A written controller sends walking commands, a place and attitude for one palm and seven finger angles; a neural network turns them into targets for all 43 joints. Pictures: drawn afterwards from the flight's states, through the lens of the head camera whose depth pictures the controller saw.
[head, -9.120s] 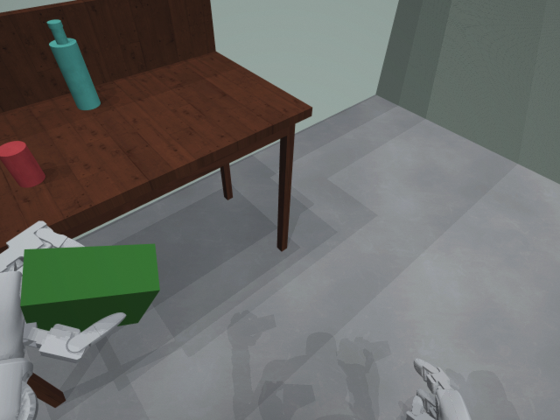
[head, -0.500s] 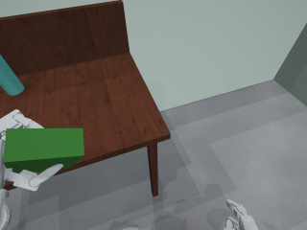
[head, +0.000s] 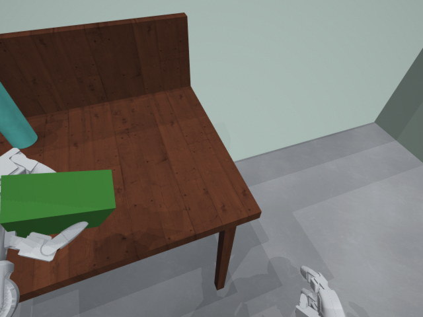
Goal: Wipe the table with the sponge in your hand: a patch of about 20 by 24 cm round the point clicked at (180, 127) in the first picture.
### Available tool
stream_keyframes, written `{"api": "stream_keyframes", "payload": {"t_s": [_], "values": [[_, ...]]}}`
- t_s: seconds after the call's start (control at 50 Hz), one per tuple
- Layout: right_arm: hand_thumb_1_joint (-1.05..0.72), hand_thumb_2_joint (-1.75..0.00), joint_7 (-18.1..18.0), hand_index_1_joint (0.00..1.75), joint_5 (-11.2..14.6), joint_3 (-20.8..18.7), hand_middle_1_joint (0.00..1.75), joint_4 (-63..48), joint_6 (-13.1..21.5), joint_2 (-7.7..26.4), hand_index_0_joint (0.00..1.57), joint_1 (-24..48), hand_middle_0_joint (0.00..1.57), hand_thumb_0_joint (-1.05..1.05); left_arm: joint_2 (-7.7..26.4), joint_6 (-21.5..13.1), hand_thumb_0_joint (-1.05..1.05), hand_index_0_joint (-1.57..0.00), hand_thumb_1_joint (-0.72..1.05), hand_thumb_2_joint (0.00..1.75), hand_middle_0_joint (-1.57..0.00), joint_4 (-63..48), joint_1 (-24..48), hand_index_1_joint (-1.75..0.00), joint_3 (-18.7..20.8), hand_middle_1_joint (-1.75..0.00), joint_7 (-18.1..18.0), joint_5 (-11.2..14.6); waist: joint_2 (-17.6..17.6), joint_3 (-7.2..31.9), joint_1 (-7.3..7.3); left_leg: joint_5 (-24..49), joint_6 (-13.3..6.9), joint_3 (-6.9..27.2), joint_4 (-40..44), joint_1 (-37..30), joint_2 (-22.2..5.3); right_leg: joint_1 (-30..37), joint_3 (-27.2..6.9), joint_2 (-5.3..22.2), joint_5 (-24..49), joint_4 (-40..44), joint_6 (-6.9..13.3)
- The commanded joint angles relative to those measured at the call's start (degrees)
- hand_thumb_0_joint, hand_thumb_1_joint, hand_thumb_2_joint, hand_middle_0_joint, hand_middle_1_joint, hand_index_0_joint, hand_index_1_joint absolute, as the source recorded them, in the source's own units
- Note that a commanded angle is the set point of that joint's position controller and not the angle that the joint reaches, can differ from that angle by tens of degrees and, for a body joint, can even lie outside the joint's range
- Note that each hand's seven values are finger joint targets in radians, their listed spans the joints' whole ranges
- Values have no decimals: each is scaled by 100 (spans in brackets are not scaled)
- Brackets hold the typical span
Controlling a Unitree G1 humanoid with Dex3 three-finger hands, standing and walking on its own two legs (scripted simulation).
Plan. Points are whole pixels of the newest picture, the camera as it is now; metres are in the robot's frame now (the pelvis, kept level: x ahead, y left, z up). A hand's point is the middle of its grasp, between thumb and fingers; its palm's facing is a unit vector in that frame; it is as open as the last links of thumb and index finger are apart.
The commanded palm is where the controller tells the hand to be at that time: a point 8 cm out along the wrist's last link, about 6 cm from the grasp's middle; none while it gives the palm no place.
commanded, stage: come to a stop and stand still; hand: left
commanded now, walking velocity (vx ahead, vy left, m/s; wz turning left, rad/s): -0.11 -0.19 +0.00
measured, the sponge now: (75, 204) +0.23 +0.21 +0.16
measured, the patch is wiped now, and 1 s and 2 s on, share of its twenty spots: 0.00 0.00 0.00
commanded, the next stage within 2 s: look again from close up in 1.18 s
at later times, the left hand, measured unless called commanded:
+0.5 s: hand (61, 225) +0.20 +0.21 +0.17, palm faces +0.27 -0.86 -0.42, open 9.5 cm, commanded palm +0.14 +0.27 +0.19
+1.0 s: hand (28, 211) +0.21 +0.27 +0.17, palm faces +0.31 -0.86 -0.40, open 9.5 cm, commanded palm +0.16 +0.30 +0.19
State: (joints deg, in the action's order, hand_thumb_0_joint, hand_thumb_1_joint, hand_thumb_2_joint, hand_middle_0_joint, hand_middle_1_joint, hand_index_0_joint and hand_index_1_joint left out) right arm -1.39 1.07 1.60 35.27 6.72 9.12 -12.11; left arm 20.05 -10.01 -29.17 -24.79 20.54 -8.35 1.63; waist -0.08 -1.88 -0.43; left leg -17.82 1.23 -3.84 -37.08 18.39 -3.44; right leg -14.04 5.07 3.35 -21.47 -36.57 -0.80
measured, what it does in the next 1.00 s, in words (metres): stands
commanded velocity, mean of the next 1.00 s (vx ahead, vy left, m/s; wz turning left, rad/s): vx -0.01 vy -0.02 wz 0.00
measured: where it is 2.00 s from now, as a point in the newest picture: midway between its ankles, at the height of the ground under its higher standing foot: outside the picture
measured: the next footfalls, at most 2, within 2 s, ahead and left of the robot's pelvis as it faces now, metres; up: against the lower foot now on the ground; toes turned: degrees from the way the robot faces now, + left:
none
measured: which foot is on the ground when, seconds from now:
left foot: down 0.00-1.00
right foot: down 0.00-1.00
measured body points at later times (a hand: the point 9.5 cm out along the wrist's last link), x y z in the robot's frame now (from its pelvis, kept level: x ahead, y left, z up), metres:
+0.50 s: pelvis -0.03 -0.01 +0.01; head -0.01 -0.01 +0.46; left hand +0.18 +0.26 +0.19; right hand +0.14 -0.27 -0.06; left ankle +0.02 +0.13 -0.72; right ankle -0.02 -0.13 -0.72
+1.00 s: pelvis -0.01 +0.03 +0.02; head +0.01 +0.06 +0.46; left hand +0.19 +0.31 +0.19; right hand +0.16 -0.19 -0.05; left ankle +0.02 +0.13 -0.72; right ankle -0.02 -0.13 -0.72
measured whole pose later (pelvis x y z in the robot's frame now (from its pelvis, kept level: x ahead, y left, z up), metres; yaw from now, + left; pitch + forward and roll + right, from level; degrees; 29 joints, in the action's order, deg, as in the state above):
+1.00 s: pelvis -0.01 +0.03 +0.02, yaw -2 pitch -1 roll -1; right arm -1.4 0.3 1.6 34.4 9.0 9.0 -11.2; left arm 22.5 -10.9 -27.2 -24.6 20.1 -5.3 0.8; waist -2.8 -3.5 -1.1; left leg -11.9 -1.4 -4.0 -27.2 14.4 -1.6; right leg -9.5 0.5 2.1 -12.5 -23.1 -2.6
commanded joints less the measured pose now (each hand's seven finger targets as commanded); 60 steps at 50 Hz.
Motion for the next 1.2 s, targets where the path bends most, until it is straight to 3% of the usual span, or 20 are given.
{"api": "stream_keyframes", "payload": {"t_s": [0.0, 0.04, 0.1, 0.16, 0.2, 0.22, 0.24, 0.26, 0.3, 0.34, 0.36, 0.44, 0.46, 0.52, 0.56, 0.66, 0.82, 0.86, 1.02, 1.18], "values": [[-90, -90, -197, 30, -40, -277, 30, -890, 276, 795, 20, 449, 20, 0, 1161, -323, 0, -120, 10, 130, -120, -1539, 403, -160, 694, -160, -120, 118, 147, 1262, 42, 3074, -68, 404, 897, -977, -241, 400, -256, -46, 2742, 436, 108], [-90, -90, -217, 30, -80, -254, 30, -893, 250, 786, 20, 480, 20, 0, 1204, -276, 0, -120, 10, 130, -120, -1445, 404, -160, 742, -160, -90, 130, 873, 1197, 8, 3591, -156, 775, 1337, -1106, -587, 212, -132, -336, 1608, 310, -6], [-90, -90, -210, 30, -140, -268, 30, -847, 273, 802, 20, 485, 20, 0, 1063, -219, 0, -120, 10, 130, -120, -1280, 468, -160, 615, -160, -62, 143, 1132, 942, 23, 3344, -246, 927, 1662, -1144, -901, 20, -151, -390, 298, 458, 36], [-90, -90, -204, 30, -109, -241, 30, -874, 307, 800, 20, 541, 20, 0, 1006, -157, 0, -120, 10, 130, -120, -1208, 242, -160, 561, -160, -75, 152, 1037, 961, -4, 2287, -236, 597, 1618, -830, -767, 505, -204, -304, 1014, 1178, 44], [-90, -90, -187, 30, -83, -237, 30, -913, 286, 787, 20, 558, 20, 0, 931, -126, 0, -120, 10, 130, -120, -1236, 139, -160, 464, -160, -94, 130, 564, 1046, 3, 1467, -142, 344, 1378, -471, -430, 901, -426, -156, 1953, 1458, 82], [-90, -90, -168, 30, -528, -542, 30, -701, 550, 1171, 20, -51, 20, 0, 5327, -760, 0, -120, 10, 130, -120, -2077, 5905, -160, 3697, -160, 104, -742, 86, -250, -333, 1812, -171, -56, 430, 219, -341, -364, -1072, 226, 2303, 1985, 246], [-90, -90, -151, 30, -266, -349, 30, -392, 561, 462, 20, 208, 20, 0, 1736, -489, 0, -120, 10, 130, -120, 1180, 2553, -160, 1218, -160, 389, -209, -291, 666, -71, 1640, -139, 123, 829, -648, 165, -74, -1347, 526, 3004, 1505, 722], [-90, -90, -124, 30, -92, -506, 30, -851, 460, 856, 20, 401, 20, 0, 1553, -419, 0, -120, 10, 130, -120, -43, 1830, -160, 1095, -160, 222, 68, 595, 933, -155, 1890, -115, -2, 962, -1211, 168, 43, -1181, 265, 3223, 1325, 537], [-90, -90, -89, 30, -78, -533, 30, -1021, 519, 946, 20, 308, 20, 0, 1134, -458, 0, -120, 10, 130, -120, -228, 1401, -160, 562, -160, 355, 73, 832, 1364, -180, 2490, -233, 26, 958, -1452, -104, 317, -1026, 179, 2964, 1110, 250], [-90, -90, 20, 30, -35, -478, 30, -1126, 453, 883, 20, 465, 20, 0, 969, -419, 0, -120, 10, 130, -120, -593, 556, -160, 424, -160, 327, 119, 299, 1328, -232, 2016, -270, -23, 897, -1203, -64, 438, -953, 174, 2600, 1376, 35], [-90, -90, 41, 30, 31, -459, 30, -1083, 438, 813, 20, 539, 20, 0, 696, -361, 0, -120, 10, 130, -120, -503, 110, -160, 221, -160, 307, 172, 61, 1306, -201, 1775, -279, 16, 985, -1203, -66, 441, -898, 156, 2333, 1392, 95], [-90, -90, -116, 30, -46, -457, 30, -1222, 367, 886, 20, 622, 20, 0, 1310, -325, 0, -120, 10, 130, -120, -828, 80, -160, 787, -160, 209, 157, -1032, 730, -144, 468, -191, 70, 863, -878, 234, -214, -1216, 374, 685, 2148, 300], [-90, -90, -180, 30, -36, -441, 30, -1175, 323, 902, 20, 708, 20, 0, 1613, -314, 0, -120, 10, 130, -120, -858, 79, -160, 1076, -160, 133, 165, -756, 578, -140, 341, -196, 63, 930, -1049, 200, -574, -1206, 365, 221, 2221, 318], [-90, -90, -274, 30, -76, -423, 30, -1190, 314, 929, 20, 623, 20, 0, 1422, -407, 0, -120, 10, 130, -120, -984, 628, -160, 963, -160, 124, 176, -282, 327, -24, 213, -231, 263, 1245, -1013, 145, -657, -1041, 136, -398, 2163, 279], [-90, -90, -321, 30, -75, -428, 30, -1120, 343, 968, 20, 669, 20, 0, 1540, -455, 0, -120, 10, 130, -120, -1140, 1082, -160, 947, -160, 82, 112, 300, 143, -9, -69, -278, 400, 1559, -927, -7, -617, -946, -20, -349, 2035, 229], [-90, -90, -230, 30, -65, -416, 30, -1064, 555, 950, 20, 578, 20, 0, 1103, -557, 0, -120, 10, 130, -120, -1013, 1213, -160, 541, -160, 115, -22, 843, 267, -65, -735, -374, 522, 1979, -377, -134, 288, -694, -227, 260, 1677, 189], [-90, -90, -59, 30, -91, -419, 30, -978, 605, 958, 20, 469, 20, 0, 964, -509, 0, -120, 10, 130, -120, -922, 510, -160, 484, -160, 141, -56, 276, 588, -85, 307, -262, 515, 1714, -491, -84, 530, -628, -197, 1194, 1664, 165], [-90, -90, -80, 30, -85, -393, 30, -944, 568, 920, 20, 533, 20, 0, 1196, -511, 0, -120, 10, 130, -120, -977, 482, -160, 739, -160, 123, -34, 359, 690, -77, 673, -242, 494, 1716, -645, -120, 547, -546, -186, 1436, 1596, 133], [-90, -90, -101, 30, -64, -398, 30, -1021, 509, 892, 20, 518, 20, 0, 1145, -528, 0, -120, 10, 130, -120, -1467, 646, -160, 646, -160, 130, 40, 587, 1116, -79, 2254, -254, 487, 1423, -1183, -231, 775, -443, -140, 2244, 1351, 105], [-90, -90, -86, 30, -65, -384, 30, -973, 374, 911, 20, 533, 20, 0, 843, -412, 0, -120, 10, 130, -120, -955, 539, -160, 387, -160, 102, 15, 536, 695, -43, 1124, -233, 504, 1705, -701, -213, 731, -455, -129, 1770, 1553, 114]]}}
